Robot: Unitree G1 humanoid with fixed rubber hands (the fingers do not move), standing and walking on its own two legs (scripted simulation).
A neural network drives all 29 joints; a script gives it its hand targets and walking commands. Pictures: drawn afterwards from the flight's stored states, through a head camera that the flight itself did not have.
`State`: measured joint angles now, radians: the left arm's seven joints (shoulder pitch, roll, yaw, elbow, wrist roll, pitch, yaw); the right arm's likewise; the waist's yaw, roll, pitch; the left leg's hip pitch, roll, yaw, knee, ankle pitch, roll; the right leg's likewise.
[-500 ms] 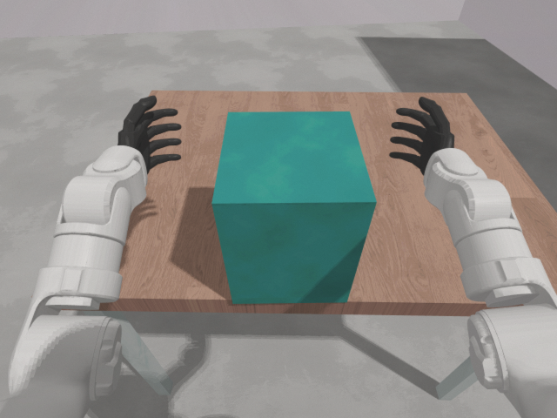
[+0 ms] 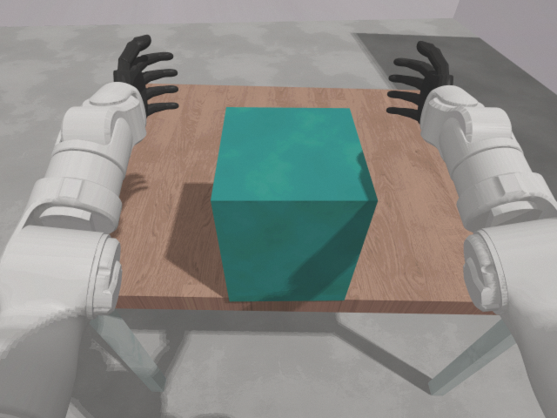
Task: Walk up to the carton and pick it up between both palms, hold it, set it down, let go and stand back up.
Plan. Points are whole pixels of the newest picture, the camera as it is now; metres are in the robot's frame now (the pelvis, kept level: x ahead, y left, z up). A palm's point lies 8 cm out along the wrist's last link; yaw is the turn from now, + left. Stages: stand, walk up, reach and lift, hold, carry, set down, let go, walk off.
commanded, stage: reach and lift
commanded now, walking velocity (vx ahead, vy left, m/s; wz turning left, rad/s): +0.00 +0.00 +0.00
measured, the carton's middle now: (287, 207) +0.44 -0.02 +0.06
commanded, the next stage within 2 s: none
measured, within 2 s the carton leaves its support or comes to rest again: neither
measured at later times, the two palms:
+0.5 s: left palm (166, 165) +0.46 +0.16 +0.15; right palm (405, 170) +0.45 -0.20 +0.14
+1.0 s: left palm (181, 177) +0.46 +0.15 +0.12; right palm (385, 186) +0.43 -0.17 +0.12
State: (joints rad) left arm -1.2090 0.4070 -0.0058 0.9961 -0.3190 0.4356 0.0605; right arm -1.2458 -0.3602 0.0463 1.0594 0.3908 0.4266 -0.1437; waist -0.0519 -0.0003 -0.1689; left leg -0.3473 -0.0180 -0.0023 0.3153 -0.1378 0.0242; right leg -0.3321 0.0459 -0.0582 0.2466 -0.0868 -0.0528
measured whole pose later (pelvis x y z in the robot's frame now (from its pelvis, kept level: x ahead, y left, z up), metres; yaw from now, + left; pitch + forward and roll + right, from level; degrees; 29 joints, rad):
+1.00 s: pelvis +0.00 +0.00 +0.00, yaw -1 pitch +18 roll +0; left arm -0.97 0.15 0.26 1.11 0.05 -0.07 0.05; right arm -0.92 -0.07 -0.22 1.03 0.01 -0.01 -0.18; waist -0.06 -0.02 -0.24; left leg -0.49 -0.03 0.01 0.28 -0.10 0.03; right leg -0.50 0.04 -0.04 0.25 -0.06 -0.05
